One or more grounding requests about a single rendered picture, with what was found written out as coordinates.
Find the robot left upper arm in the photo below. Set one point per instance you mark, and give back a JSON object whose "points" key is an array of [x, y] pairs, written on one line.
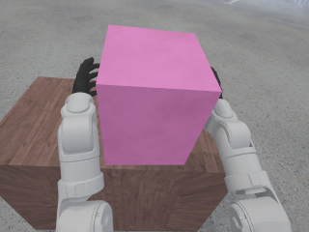
{"points": [[86, 216]]}

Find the right robot forearm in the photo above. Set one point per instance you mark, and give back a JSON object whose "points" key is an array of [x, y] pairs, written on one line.
{"points": [[243, 171]]}

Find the pedestal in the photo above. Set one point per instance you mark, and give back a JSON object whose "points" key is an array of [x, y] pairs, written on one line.
{"points": [[142, 197]]}

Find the robot right hand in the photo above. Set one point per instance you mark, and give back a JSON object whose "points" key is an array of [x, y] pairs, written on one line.
{"points": [[217, 78]]}

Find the robot right upper arm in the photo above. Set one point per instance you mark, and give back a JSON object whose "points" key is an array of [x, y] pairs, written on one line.
{"points": [[260, 214]]}

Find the carton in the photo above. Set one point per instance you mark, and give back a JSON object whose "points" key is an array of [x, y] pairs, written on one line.
{"points": [[156, 91]]}

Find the left robot forearm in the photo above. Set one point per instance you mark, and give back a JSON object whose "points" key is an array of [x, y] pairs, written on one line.
{"points": [[78, 148]]}

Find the robot left hand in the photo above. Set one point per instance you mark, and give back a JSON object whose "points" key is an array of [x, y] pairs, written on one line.
{"points": [[82, 82]]}

